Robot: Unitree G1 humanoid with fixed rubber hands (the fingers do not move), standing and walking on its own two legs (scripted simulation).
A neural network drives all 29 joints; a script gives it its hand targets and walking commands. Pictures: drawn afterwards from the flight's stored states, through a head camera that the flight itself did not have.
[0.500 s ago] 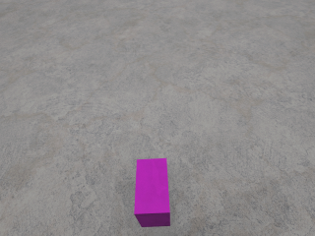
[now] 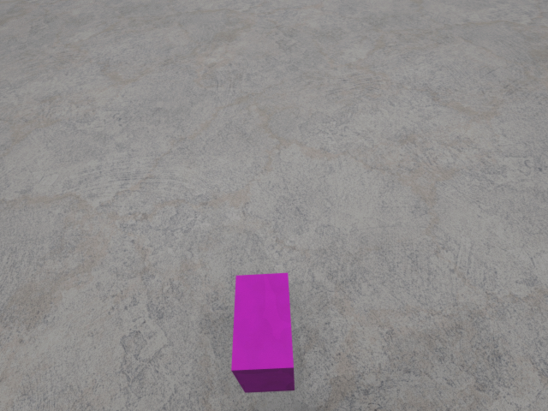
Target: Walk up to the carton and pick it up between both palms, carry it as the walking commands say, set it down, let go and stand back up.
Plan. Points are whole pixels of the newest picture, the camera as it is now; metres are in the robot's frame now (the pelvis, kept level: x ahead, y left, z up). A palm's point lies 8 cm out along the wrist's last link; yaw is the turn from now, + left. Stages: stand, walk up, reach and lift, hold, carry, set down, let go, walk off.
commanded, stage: reach and lift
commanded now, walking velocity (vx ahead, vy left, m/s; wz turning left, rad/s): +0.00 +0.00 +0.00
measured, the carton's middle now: (265, 334) +0.43 +0.09 -0.63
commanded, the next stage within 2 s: none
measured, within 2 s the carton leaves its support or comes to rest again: neither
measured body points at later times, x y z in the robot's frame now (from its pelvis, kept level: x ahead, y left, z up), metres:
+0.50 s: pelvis -0.03 +0.04 -0.05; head +0.10 +0.05 +0.39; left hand +0.16 +0.27 -0.17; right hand +0.13 -0.16 -0.18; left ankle -0.02 +0.14 -0.74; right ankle -0.01 -0.10 -0.74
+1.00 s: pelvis -0.09 +0.02 -0.09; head +0.10 +0.03 +0.31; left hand +0.27 +0.25 -0.20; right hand +0.27 -0.13 -0.20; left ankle -0.02 +0.14 -0.74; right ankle -0.01 -0.10 -0.74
